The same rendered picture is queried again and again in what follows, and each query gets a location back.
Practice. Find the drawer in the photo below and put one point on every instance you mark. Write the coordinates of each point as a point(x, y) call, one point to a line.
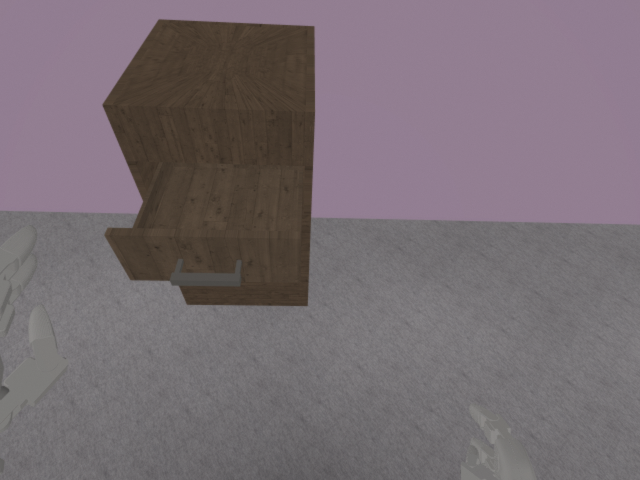
point(211, 215)

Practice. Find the right robot hand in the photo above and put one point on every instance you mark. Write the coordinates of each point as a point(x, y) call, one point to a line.
point(509, 459)

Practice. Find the left robot hand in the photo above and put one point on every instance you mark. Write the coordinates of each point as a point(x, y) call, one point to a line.
point(33, 378)

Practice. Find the handle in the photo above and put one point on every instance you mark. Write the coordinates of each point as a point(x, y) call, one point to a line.
point(205, 279)

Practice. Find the cabinet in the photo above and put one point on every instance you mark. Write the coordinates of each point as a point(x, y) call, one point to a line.
point(222, 93)

